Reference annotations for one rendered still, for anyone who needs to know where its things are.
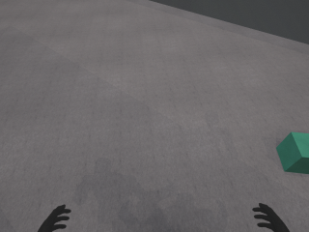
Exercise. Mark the robot right hand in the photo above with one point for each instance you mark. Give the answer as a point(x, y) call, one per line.
point(276, 224)

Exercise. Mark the robot left hand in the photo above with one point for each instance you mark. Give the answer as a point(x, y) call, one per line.
point(49, 224)

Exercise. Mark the carton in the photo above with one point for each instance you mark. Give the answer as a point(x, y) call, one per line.
point(293, 152)

